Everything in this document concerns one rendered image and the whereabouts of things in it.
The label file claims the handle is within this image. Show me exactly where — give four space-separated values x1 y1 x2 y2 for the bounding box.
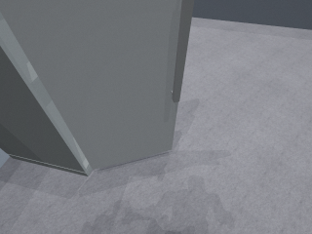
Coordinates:
171 0 195 102

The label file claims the fridge door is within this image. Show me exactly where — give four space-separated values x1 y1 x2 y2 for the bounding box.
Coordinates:
0 0 182 170

